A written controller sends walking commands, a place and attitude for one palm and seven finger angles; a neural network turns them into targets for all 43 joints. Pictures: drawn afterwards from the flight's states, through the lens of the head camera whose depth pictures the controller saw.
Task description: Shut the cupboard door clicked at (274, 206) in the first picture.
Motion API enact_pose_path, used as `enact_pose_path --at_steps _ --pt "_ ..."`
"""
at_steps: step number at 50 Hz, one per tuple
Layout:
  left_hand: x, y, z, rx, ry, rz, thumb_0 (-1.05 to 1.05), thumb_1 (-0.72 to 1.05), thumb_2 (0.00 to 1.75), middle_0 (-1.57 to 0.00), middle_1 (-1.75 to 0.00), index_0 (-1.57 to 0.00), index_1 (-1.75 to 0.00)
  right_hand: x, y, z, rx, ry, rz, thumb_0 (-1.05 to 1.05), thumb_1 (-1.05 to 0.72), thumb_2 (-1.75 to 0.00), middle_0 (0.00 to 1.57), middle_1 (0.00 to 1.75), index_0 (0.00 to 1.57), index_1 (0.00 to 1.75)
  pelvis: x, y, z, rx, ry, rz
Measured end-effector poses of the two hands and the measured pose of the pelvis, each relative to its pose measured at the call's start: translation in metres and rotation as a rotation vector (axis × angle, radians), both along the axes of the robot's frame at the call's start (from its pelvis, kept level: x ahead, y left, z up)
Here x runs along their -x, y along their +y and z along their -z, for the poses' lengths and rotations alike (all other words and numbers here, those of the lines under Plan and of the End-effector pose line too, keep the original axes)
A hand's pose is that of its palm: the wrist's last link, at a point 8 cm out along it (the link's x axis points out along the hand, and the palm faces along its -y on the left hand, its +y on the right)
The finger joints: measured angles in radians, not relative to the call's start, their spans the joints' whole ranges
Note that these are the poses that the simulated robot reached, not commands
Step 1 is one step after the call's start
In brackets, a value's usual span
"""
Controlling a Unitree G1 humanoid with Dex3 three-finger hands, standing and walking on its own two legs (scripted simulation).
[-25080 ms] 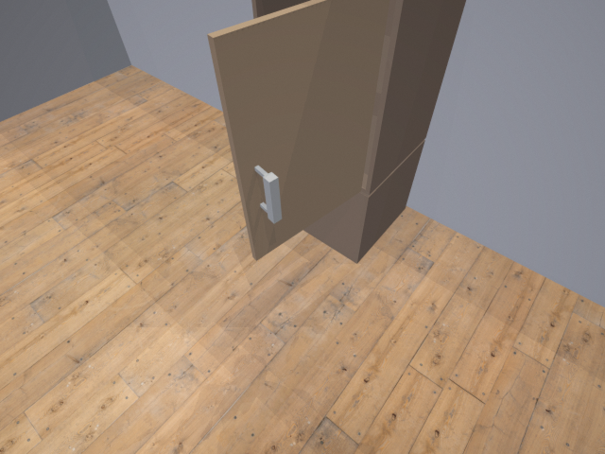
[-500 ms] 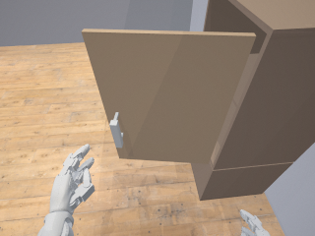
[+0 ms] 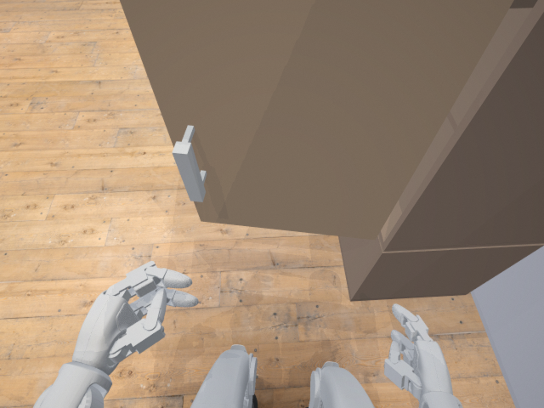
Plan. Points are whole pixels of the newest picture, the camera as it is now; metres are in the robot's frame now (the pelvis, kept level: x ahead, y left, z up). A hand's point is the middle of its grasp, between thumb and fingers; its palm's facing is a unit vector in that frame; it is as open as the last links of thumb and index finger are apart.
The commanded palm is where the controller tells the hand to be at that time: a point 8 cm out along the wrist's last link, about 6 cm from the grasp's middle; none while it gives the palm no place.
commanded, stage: raise the hand and make a fist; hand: left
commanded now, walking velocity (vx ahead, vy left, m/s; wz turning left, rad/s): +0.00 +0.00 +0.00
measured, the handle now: (193, 164) +0.48 +0.18 +0.03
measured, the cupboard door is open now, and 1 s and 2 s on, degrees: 80 80 80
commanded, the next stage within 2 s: bring the fist close to the handle in 1.18 s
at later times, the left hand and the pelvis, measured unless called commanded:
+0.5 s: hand (104, 319) +0.21 +0.22 +0.07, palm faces +0.02 -1.00 -0.04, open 3.1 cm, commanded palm +0.19 +0.26 +0.05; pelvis +0.00 +0.03 +0.00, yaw +0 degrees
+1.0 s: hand (128, 317) +0.22 +0.21 +0.04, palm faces -0.08 -1.00 -0.01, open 3.1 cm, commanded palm +0.21 +0.26 +0.05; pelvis +0.01 +0.03 +0.00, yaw -1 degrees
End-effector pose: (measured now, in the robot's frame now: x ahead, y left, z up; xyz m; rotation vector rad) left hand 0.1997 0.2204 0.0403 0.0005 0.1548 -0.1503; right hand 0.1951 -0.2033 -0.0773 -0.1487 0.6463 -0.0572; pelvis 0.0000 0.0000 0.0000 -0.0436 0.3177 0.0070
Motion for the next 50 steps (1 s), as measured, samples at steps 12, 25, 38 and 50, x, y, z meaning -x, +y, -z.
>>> enact_pose_path --at_steps 12,25,38,50 --pt "0.017 0.036 -0.014 -0.037 -0.145 -0.15 0.01 0.91 0.9 -0.92 -1.09 -0.92 -1.09 0.019 -0.016 0.001 0.113 0.076 0.004 0.01 -0.9 -0.9 0.2 0.3 0.2 0.3 -0.005 0.017 0.002 0.018 0.019 -0.005" --pt "0.009 0.055 -0.027 -0.037 -0.17 -0.172 0.02 0.9 0.9 -1.16 -1.35 -1.16 -1.35 0.0 0.008 -0.022 0.106 -0.005 -0.012 0.01 -0.91 -0.9 0.2 0.3 0.2 0.3 -0.001 0.029 -0.003 0.035 0.01 -0.005" --pt "-0.002 0.053 -0.013 -0.034 -0.143 -0.105 0.02 0.9 0.9 -1.29 -1.48 -1.29 -1.49 0.008 0.012 -0.02 0.122 0.026 -0.045 0.01 -0.9 -0.9 0.2 0.31 0.21 0.3 -0.001 0.029 -0.002 0.042 0.014 -0.008" --pt "-0.008 0.043 0.002 -0.013 -0.041 -0.067 0.01 0.9 0.9 -1.3 -1.5 -1.3 -1.5 0.017 -0.003 -0.015 0.12 0.061 -0.005 0.01 -0.9 -0.9 0.2 0.3 0.2 0.3 -0.006 0.026 -0.004 0.035 0.025 -0.002"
